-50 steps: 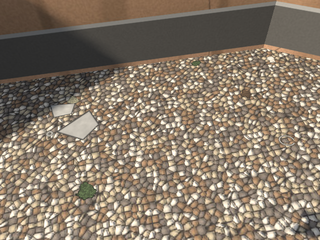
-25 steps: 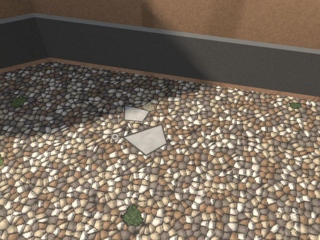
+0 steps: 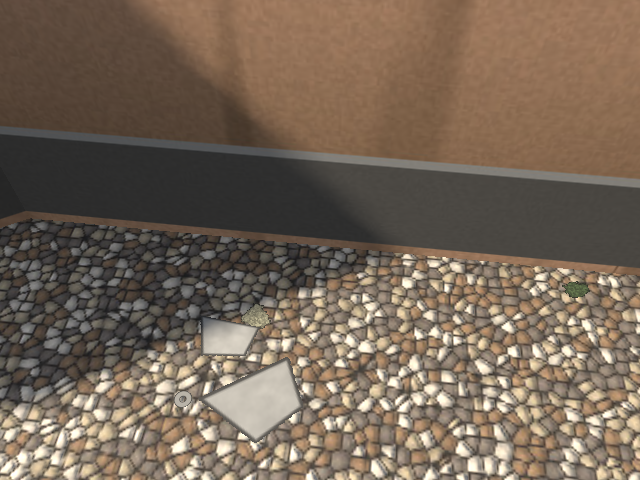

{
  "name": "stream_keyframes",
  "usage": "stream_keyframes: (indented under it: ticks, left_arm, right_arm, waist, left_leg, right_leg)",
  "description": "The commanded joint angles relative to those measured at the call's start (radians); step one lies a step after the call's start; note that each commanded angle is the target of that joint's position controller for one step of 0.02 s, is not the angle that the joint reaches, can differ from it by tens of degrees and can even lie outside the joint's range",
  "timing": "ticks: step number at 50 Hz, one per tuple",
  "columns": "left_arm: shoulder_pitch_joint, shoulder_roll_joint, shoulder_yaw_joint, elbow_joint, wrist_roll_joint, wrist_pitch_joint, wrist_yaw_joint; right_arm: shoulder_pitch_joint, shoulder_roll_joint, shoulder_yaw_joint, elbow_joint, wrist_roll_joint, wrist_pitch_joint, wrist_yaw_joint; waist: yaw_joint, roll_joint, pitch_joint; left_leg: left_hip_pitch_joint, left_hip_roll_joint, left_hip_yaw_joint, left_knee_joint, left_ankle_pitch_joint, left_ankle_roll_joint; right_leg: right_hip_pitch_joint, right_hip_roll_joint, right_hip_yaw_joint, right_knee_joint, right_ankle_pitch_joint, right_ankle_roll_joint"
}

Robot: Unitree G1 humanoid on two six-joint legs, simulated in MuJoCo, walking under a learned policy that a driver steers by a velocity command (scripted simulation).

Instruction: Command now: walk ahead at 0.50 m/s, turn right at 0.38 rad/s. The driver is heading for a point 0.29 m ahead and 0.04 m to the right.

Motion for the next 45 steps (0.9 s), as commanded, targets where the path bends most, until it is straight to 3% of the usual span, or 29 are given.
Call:
stream_keyframes:
  ticks: [1,2,3,4,5,6,7,8,10,15,19,23,24,25,26,27,28,29,30,31,32,34,37,40,41,42,43,45]
  left_arm:
    - [0.343,0.165,0.061,0.039,0.02,-0.023,0.018]
    - [0.419,0.3,0.101,0.04,0.03,-0.018,0.03]
    - [0.359,0.274,0.097,0.042,-0.014,-0.01,0.02]
    - [0.285,0.251,0.093,0.037,-0.032,-0.005,0.019]
    - [0.223,0.184,0.076,0.025,-0.026,-0.004,0.02]
    - [0.188,0.141,0.062,0.023,-0.022,-0.007,0.023]
    - [0.171,0.118,0.052,0.028,-0.027,-0.015,0.027]
    - [0.17,0.117,0.047,0.032,-0.027,-0.025,0.026]
    - [0.195,0.143,0.051,0.049,-0.024,-0.041,0.023]
    - [0.226,0.136,0.04,0.069,-0.025,-0.027,0.035]
    - [0.261,0.13,0.032,0.093,-0.017,-0.015,0.05]
    - [0.235,0.129,0.028,0.111,-0.011,-0.005,0.064]
    - [0.214,0.129,0.026,0.114,-0.019,-0.006,0.067]
    - [0.203,0.129,0.023,0.111,-0.027,-0.013,0.068]
    - [0.256,0.097,0.012,0.096,-0.029,-0.022,0.066]
    - [0.381,0.054,0.009,0.147,-0.047,-0.001,0.072]
    - [0.302,0.13,0.024,0.158,-0.032,0.013,0.082]
    - [0.22,0.131,0.028,0.159,-0.018,0.025,0.08]
    - [0.144,0.116,0.022,0.148,-0.017,0.032,0.078]
    - [0.127,0.104,0.019,0.148,-0.007,0.039,0.075]
    - [0.14,0.086,0.013,0.164,-0.004,0.046,0.073]
    - [0.164,0.064,0.005,0.201,-0.01,0.059,0.077]
    - [0.143,0.062,0.0,0.225,-0.015,0.066,0.086]
    - [0.126,0.07,-0.006,0.247,-0.004,0.055,0.09]
    - [0.11,0.082,-0.009,0.242,0.003,0.047,0.091]
    - [0.085,0.107,-0.01,0.232,0.005,0.037,0.091]
    - [0.063,0.127,-0.007,0.241,-0.01,0.025,0.085]
    - [0.043,0.102,-0.017,0.254,-0.023,-0.007,0.077]
  right_arm:
    - [-0.041,-0.186,-0.034,-0.061,0.004,-0.003,-0.013]
    - [0.006,-0.107,-0.015,-0.118,0.033,-0.014,0.002]
    - [-0.019,-0.136,-0.023,-0.131,0.011,-0.022,0.012]
    - [-0.085,-0.132,-0.019,-0.153,0.002,-0.029,0.02]
    - [-0.103,-0.131,-0.014,-0.157,0.013,-0.037,0.023]
    - [-0.1,-0.121,-0.015,-0.15,0.013,-0.03,0.022]
    - [-0.08,-0.111,-0.011,-0.148,0.0,-0.01,0.02]
    - [-0.054,-0.096,-0.008,-0.14,-0.006,0.011,0.021]
    - [-0.042,-0.08,-0.005,-0.141,-0.004,0.033,0.024]
    - [-0.154,-0.066,0.001,-0.166,0.006,0.048,0.025]
    - [-0.22,-0.068,0.006,-0.17,0.015,0.046,0.016]
    - [-0.167,-0.084,0.001,-0.136,0.012,0.032,-0.001]
    - [-0.114,-0.084,-0.001,-0.114,0.009,0.024,-0.007]
    - [-0.048,-0.1,-0.004,-0.091,0.003,0.01,-0.013]
    - [0.004,-0.162,-0.012,-0.086,0.0,0.001,-0.018]
    - [-0.023,-0.154,-0.011,-0.083,0.023,0.017,-0.016]
    - [-0.055,-0.092,0.013,-0.103,0.027,0.02,-0.003]
    - [-0.11,-0.073,0.021,-0.102,0.024,0.02,-0.001]
    - [-0.189,-0.088,0.015,-0.11,0.029,0.02,-0.013]
    - [-0.212,-0.114,0.011,-0.1,0.037,0.024,-0.028]
    - [-0.234,-0.113,0.013,-0.086,0.036,0.027,-0.033]
    - [-0.239,-0.101,0.019,-0.062,0.031,0.027,-0.03]
    - [-0.229,-0.123,0.013,-0.023,0.031,0.027,-0.023]
    - [-0.262,-0.118,0.011,-0.006,0.037,0.036,-0.015]
    - [-0.262,-0.109,0.013,0.001,0.037,0.035,-0.01]
    - [-0.257,-0.101,0.012,0.007,0.041,0.037,-0.006]
    - [-0.261,-0.095,0.008,0.014,0.04,0.045,-0.003]
    - [-0.251,-0.084,0.009,0.035,0.03,0.054,-0.006]
  waist:
    - [0.203,0.069,-0.186]
    - [0.179,-0.152,-0.301]
    - [0.14,-0.136,-0.341]
    - [0.113,-0.054,-0.191]
    - [0.086,0.013,-0.085]
    - [0.049,0.055,-0.021]
    - [0.018,0.049,-0.006]
    - [0.003,0.027,-0.021]
    - [-0.006,-0.006,-0.05]
    - [0.036,-0.063,-0.071]
    - [0.081,-0.07,-0.076]
    - [0.059,-0.065,-0.048]
    - [0.025,-0.047,-0.048]
    - [-0.008,-0.001,-0.083]
    - [0.018,0.107,-0.175]
    - [0.048,0.265,-0.261]
    - [0.02,0.191,-0.215]
    - [0.02,0.134,-0.147]
    - [0.041,0.081,-0.098]
    - [0.062,0.098,-0.061]
    - [0.077,0.113,-0.049]
    - [0.076,0.118,-0.068]
    - [0.064,0.131,-0.077]
    - [0.071,0.119,-0.045]
    - [0.067,0.104,-0.03]
    - [0.051,0.076,-0.008]
    - [0.031,0.001,0.033]
    - [0.011,-0.044,0.002]
  left_leg:
    - [-0.192,0.267,0.037,0.629,1.113,0.012]
    - [-0.573,0.102,0.073,1.059,0.489,-0.041]
    - [-0.788,-0.006,-0.09,1.218,-0.085,-0.04]
    - [-0.865,0.079,-0.162,1.199,0.001,-0.032]
    - [-0.843,0.12,-0.137,1.128,0.068,-0.037]
    - [-0.786,0.146,-0.124,1.056,0.075,-0.048]
    - [-0.719,0.16,-0.116,1.0,0.071,-0.067]
    - [-0.663,0.161,-0.104,0.957,0.073,-0.082]
    - [-0.638,0.144,-0.073,0.888,0.115,-0.1]
    - [-0.663,0.134,-0.033,0.631,0.286,-0.108]
    - [-0.65,0.122,-0.035,0.485,0.345,-0.091]
    - [-0.556,0.094,-0.052,0.336,0.243,-0.047]
    - [-0.477,0.092,-0.056,0.227,0.303,-0.029]
    - [-0.325,0.146,-0.11,0.136,0.585,-0.009]
    - [-0.142,0.33,-0.274,0.206,1.109,0.051]
    - [-0.086,0.475,-0.418,0.221,1.31,0.222]
    - [-0.16,0.485,-0.475,0.152,1.113,0.258]
    - [-0.217,0.451,-0.444,0.102,0.882,0.233]
    - [-0.285,0.407,-0.404,0.041,0.688,0.181]
    - [-0.335,0.378,-0.37,-0.009,0.532,0.139]
    - [-0.367,0.334,-0.321,-0.031,0.459,0.103]
    - [-0.369,0.293,-0.265,-0.029,0.417,0.076]
    - [-0.377,0.284,-0.261,-0.024,0.256,0.07]
    - [-0.474,0.249,-0.257,-0.023,-0.015,0.014]
    - [-0.506,0.24,-0.26,-0.025,-0.054,-0.016]
    - [-0.51,0.209,-0.236,-0.014,-0.034,-0.041]
    - [-0.434,0.166,-0.179,0.02,0.069,-0.051]
    - [-0.28,0.173,-0.169,0.079,0.241,-0.049]
  right_leg:
    - [0.442,0.009,0.074,-0.098,-0.042,-0.102]
    - [0.757,-0.285,0.537,-0.107,-0.022,-0.26]
    - [0.814,-0.369,0.867,-0.241,0.068,-0.33]
    - [0.689,-0.336,0.71,-0.261,-0.003,-0.296]
    - [0.538,-0.316,0.585,-0.29,0.12,-0.256]
    - [0.419,-0.272,0.481,-0.3,0.322,-0.215]
    - [0.337,-0.229,0.387,-0.307,0.485,-0.186]
    - [0.296,-0.204,0.322,-0.308,0.601,-0.167]
    - [0.286,-0.167,0.245,-0.302,0.792,-0.152]
    - [0.367,-0.104,0.159,-0.278,0.847,-0.05]
    - [0.464,-0.135,0.181,-0.244,0.812,-0.029]
    - [0.5,-0.179,0.242,-0.145,0.812,-0.044]
    - [0.49,-0.167,0.245,-0.087,0.786,-0.029]
    - [0.433,-0.134,0.235,-0.007,0.676,0.003]
    - [0.338,-0.065,0.202,0.119,0.284,0.033]
    - [0.267,0.056,0.156,0.249,-0.35,0.049]
    - [0.225,0.063,0.168,0.31,-0.547,0.04]
    - [0.204,0.044,0.187,0.361,-0.517,0.052]
    - [0.213,0.017,0.194,0.333,-0.445,0.071]
    - [0.227,-0.002,0.178,0.281,-0.401,0.089]
    - [0.265,-0.007,0.16,0.229,-0.363,0.109]
    - [0.318,0.004,0.122,0.125,-0.339,0.133]
    - [0.347,-0.009,0.107,0.001,-0.25,0.13]
    - [0.429,-0.025,0.109,-0.183,-0.096,0.112]
    - [0.44,-0.066,0.159,-0.22,-0.071,0.108]
    - [0.393,-0.113,0.222,-0.249,-0.123,0.096]
    - [0.258,-0.12,0.241,-0.27,-0.199,0.081]
    - [0.186,-0.129,0.247,-0.326,-0.197,0.083]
